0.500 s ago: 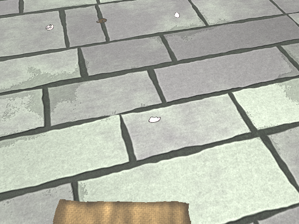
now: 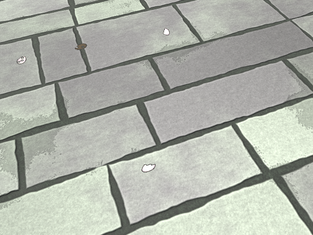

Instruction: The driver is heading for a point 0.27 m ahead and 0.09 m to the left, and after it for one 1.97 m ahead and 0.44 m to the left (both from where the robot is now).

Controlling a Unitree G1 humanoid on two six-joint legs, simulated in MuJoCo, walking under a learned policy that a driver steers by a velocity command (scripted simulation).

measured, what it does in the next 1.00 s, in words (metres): walks ahead, turning left: left foot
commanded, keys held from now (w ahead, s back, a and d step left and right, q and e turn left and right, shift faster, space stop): w+q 0.56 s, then w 0.44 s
